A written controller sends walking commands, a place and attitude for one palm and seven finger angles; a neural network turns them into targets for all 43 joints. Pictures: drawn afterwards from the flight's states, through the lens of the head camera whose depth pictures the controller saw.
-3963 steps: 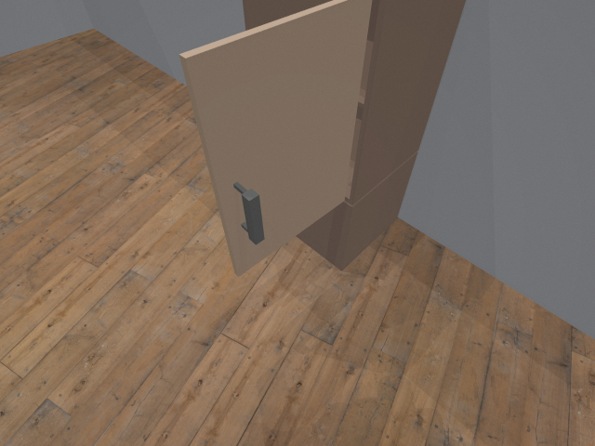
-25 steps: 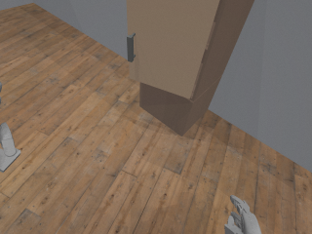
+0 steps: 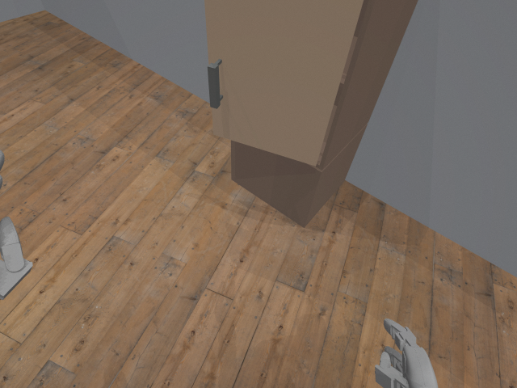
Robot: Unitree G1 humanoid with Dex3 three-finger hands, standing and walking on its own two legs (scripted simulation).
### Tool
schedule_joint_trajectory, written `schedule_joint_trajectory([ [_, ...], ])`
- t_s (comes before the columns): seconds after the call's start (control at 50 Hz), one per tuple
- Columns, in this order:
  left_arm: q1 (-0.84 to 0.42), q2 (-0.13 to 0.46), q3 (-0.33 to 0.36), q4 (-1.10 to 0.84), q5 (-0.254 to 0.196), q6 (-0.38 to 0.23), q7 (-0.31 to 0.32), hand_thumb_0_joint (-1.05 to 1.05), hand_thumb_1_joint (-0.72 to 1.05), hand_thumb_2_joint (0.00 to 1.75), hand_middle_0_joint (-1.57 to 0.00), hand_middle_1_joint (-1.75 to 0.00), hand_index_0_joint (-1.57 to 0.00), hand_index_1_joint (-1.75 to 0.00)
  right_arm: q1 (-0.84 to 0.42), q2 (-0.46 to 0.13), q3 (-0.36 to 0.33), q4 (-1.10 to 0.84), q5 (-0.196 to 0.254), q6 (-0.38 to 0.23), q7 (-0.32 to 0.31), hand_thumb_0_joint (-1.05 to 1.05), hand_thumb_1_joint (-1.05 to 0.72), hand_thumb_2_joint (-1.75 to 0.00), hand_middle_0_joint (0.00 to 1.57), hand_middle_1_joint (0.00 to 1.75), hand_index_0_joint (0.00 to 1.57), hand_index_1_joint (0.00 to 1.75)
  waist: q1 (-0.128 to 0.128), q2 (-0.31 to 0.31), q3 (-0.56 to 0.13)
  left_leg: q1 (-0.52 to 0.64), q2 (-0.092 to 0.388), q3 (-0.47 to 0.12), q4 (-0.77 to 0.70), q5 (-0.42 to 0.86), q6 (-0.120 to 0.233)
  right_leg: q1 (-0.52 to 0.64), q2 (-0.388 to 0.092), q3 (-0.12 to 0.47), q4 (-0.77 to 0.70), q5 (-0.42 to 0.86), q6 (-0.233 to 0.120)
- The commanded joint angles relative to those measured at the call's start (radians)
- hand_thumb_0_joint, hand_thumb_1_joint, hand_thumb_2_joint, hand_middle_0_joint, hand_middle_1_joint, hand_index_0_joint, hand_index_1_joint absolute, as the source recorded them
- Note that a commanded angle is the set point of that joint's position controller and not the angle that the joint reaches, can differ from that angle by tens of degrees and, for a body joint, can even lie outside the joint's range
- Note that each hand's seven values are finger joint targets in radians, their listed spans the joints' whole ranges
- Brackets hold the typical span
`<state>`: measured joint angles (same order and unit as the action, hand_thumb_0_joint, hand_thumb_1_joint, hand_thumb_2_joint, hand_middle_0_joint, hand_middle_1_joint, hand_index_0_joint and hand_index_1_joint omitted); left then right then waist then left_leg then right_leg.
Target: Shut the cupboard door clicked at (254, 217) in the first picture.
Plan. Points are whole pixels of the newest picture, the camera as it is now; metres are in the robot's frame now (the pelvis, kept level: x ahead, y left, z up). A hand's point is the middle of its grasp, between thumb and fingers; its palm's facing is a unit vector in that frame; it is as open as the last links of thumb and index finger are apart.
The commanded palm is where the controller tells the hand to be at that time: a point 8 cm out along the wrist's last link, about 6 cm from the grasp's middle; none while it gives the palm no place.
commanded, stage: stop stepping back and stand still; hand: left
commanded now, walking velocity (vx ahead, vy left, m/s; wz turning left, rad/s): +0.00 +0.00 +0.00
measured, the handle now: (217, 83) +0.99 +0.16 -0.09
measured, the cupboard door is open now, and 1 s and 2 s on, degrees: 18 18 18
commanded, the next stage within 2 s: let the arm hang, fingers relaxed in 0.64 s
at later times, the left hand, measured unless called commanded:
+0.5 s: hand out of the picture +0.14 +0.29 +0.16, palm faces +0.48 -0.77 -0.42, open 7.4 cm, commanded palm +0.08 +0.32 +0.18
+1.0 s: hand out of the picture +0.06 +0.21 -0.14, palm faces -0.06 -0.97 -0.25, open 7.4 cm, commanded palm none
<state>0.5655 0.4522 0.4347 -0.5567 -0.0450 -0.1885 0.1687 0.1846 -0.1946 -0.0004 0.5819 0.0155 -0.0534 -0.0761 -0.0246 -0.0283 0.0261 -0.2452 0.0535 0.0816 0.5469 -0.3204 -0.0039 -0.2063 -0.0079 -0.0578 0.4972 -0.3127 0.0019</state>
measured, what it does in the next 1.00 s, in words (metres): shifts its weight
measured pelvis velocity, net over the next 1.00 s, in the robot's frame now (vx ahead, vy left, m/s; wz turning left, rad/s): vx -0.05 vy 0.02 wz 0.01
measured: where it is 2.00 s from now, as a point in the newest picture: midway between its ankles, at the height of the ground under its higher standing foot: outside the picture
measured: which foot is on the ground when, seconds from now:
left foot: down 0.00-1.00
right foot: down 0.00-1.00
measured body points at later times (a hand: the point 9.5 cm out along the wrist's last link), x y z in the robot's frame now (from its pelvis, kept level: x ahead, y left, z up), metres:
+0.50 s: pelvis -0.05 +0.01 +0.00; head -0.05 +0.02 +0.45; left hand +0.11 +0.33 +0.18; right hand +0.10 -0.21 -0.09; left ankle -0.02 +0.11 -0.73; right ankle -0.03 -0.12 -0.73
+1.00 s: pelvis -0.05 +0.02 -0.01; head -0.02 +0.01 +0.44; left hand +0.06 +0.26 -0.12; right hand +0.07 -0.25 -0.13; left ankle -0.02 +0.11 -0.73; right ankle -0.03 -0.12 -0.73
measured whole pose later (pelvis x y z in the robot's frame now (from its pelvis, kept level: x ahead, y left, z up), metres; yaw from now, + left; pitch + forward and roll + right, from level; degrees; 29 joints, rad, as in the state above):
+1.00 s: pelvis -0.05 +0.02 -0.01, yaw +1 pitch +0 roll +0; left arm 0.26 0.22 -0.02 0.68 0.02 0.06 -0.01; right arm 0.15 -0.30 0.00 0.84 -0.02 -0.01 0.01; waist -0.03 0.02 0.06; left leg -0.33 0.00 0.09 0.57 -0.25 0.04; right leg -0.32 -0.06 -0.04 0.59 -0.28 0.02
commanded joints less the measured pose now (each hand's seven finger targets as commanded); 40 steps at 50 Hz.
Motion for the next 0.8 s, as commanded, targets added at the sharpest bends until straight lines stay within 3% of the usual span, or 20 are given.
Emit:
schedule_joint_trajectory([
  [0.0, 0.088, 0.143, 0.155, -0.099, -0.016, -0.055, 0.023, 0.0, 0.9, 0.9, -0.2, -0.3, -0.2, -0.3, -0.028, -0.117, -0.04, -0.136, 0.006, -0.026, 0.002, 0.0, -0.9, -0.9, 0.2, 0.3, 0.2, 0.3, 0.007, 0.111, -0.164, -0.027, 0.067, -0.051, -0.081, 0.452, 0.0, 0.147, -0.054, 0.051, -0.012, 0.513, -0.007],
  [0.12, 0.037, 0.142, 0.131, -0.104, -0.018, -0.048, 0.012, 0.0, 0.9, 0.9, -0.2, -0.3, -0.2, -0.3, -0.044, -0.128, -0.035, -0.14, 0.004, -0.04, -0.008, 0.0, -0.9, -0.9, 0.2, 0.3, 0.2, 0.3, 0.016, 0.115, -0.126, -0.063, 0.082, -0.086, -0.16, 0.3, 0.017, 0.118, -0.032, 0.033, -0.039, 0.34, 0.01],
  [0.18, -0.025, 0.117, 0.086, -0.123, -0.01, -0.045, 0.011, 0.0, 0.9, 0.9, -0.2, -0.3, -0.2, -0.3, -0.049, -0.126, -0.028, -0.137, 0.001, -0.054, -0.013, 0.0, -0.9, -0.9, 0.2, 0.3, 0.2, 0.3, 0.019, 0.123, -0.105, -0.089, 0.08, -0.089, -0.197, 0.156, 0.024, 0.106, -0.025, 0.035, -0.054, 0.238, 0.017],
  [0.28, -0.117, 0.117, 0.075, -0.134, 0.009, -0.049, 0.02, 0.0, 0.9, 0.9, -0.2, -0.3, -0.2, -0.3, -0.049, -0.123, -0.024, -0.122, -0.005, -0.077, -0.019, 0.0, -0.9, -0.9, 0.2, 0.3, 0.2, 0.3, 0.022, 0.135, -0.073, -0.139, 0.069, -0.105, -0.249, -0.092, 0.031, 0.097, -0.023, 0.045, -0.084, 0.1, 0.014],
  [0.36, -0.13, 0.109, 0.075, -0.105, 0.019, -0.051, 0.023, 0.0, 0.9, 0.9, -0.2, -0.3, -0.2, -0.3, -0.046, -0.12, -0.023, -0.114, -0.007, -0.086, -0.017, 0.0, -0.9, -0.9, 0.2, 0.3, 0.2, 0.3, 0.023, 0.136, -0.048, -0.173, 0.061, -0.113, -0.267, -0.181, 0.029, 0.092, -0.02, 0.049, -0.104, 0.041, 0.011],
  [0.46, -0.098, 0.087, 0.063, -0.037, 0.016, -0.04, 0.018, 0.0, 0.9, 0.9, -0.2, -0.3, -0.2, -0.3, -0.046, -0.116, -0.027, -0.11, -0.006, -0.082, -0.008, 0.0, -0.9, -0.9, 0.2, 0.3, 0.2, 0.3, 0.021, 0.057, -0.024, -0.139, 0.033, -0.089, -0.205, -0.14, 0.017, 0.013, -0.043, 0.092, -0.185, -0.035, -0.001],
  [0.58, -0.094, 0.102, 0.073, -0.08, 0.015, -0.041, 0.019, 0.0, 0.9, 0.9, -0.2, -0.3, -0.2, -0.3, -0.05, -0.122, -0.027, -0.113, -0.007, -0.083, -0.01, 0.0, -0.9, -0.9, 0.2, 0.3, 0.2, 0.3, 0.023, 0.102, -0.067, -0.128, 0.042, -0.113, -0.242, -0.101, 0.019, 0.051, -0.022, 0.059, -0.147, 0.026, 0.005],
  [0.62, -0.084, 0.123, 0.093, -0.087, 0.014, -0.039, 0.021, 0.0, 0.9, 0.9, -0.2, -0.3, -0.2, -0.3, -0.055, -0.125, -0.029, -0.115, -0.007, -0.084, -0.013, 0.0, -0.9, -0.9, 0.2, 0.3, 0.2, 0.3, 0.026, 0.106, -0.083, -0.134, 0.041, -0.115, -0.238, -0.077, 0.021, 0.08, -0.022, 0.059, -0.136, 0.066, 0.005],
  [0.7, -0.064, 0.109, 0.085, -0.095, 0.01, -0.041, 0.022, 0.0, 0.9, 0.9, -0.2, -0.3, -0.2, -0.3, -0.048, -0.12, -0.028, -0.116, -0.005, -0.083, -0.013, 0.0, -0.9, -0.9, 0.2, 0.3, 0.2, 0.3, 0.027, 0.093, -0.099, -0.106, 0.034, -0.095, -0.206, 0.008, 0.018, 0.083, -0.03, 0.064, -0.128, 0.14, 0.004],
  [0.72, -0.123, -0.089, -0.373, 0.682, 0.06, 0.065, -0.112, 0.0, 0.9, 0.9, -0.2, -0.3, -0.2, -0.3, -0.117, -0.253, -0.068, 0.13, -0.013, -0.169, 0.084, 0.0, -0.9, -0.9, 0.2, 0.3, 0.2, 0.3, -0.01, 0.075, -0.018, -0.101, 0.066, -0.097, -0.052, 0.246, 0.009, -0.089, -0.09, 0.012, -0.029, 0.227, -0.02],
  [0.74, -0.152, -0.067, -0.326, 0.697, 0.059, 0.165, -0.15, 0.0, 0.9, 0.9, -0.2, -0.3, -0.2, -0.3, -0.036, -0.284, -0.073, 0.128, -0.013, -0.086, 0.093, 0.0, -0.9, -0.9, 0.2, 0.3, 0.2, 0.3, -0.002, 0.11, -0.061, -0.063, 0.073, -0.095, -0.075, 0.289, 0.005, -0.089, -0.111, 0.072, -0.048, 0.214, -0.025],
  [0.76, -0.15, -0.069, -0.322, 0.677, 0.062, 0.193, -0.158, 0.0, 0.9, 0.9, -0.2, -0.3, -0.2, -0.3, -0.023, -0.266, -0.07, 0.098, -0.012, -0.058, 0.087, 0.0, -0.9, -0.9, 0.2, 0.3, 0.2, 0.3, 0.0, 0.135, -0.054, -0.061, 0.081, -0.099, -0.077, 0.291, 0.013, -0.098, -0.085, 0.05, -0.023, 0.16, -0.023],
  [0.78, -0.175, -0.073, -0.324, 0.714, 0.064, 0.19, -0.162, 0.0, 0.9, 0.9, -0.2, -0.3, -0.2, -0.3, -0.023, -0.259, -0.066, 0.107, -0.019, -0.045, 0.087, 0.0, -0.9, -0.9, 0.2, 0.3, 0.2, 0.3, 0.01, 0.12, -0.073, -0.095, 0.091, -0.117, -0.088, 0.301, 0.035, -0.08, -0.067, 0.03, 0.021, 0.133, -0.026],
])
